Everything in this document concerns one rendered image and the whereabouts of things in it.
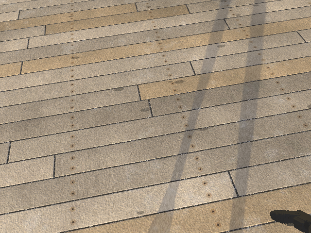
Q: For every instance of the right robot hand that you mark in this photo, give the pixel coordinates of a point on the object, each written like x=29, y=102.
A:
x=298, y=219

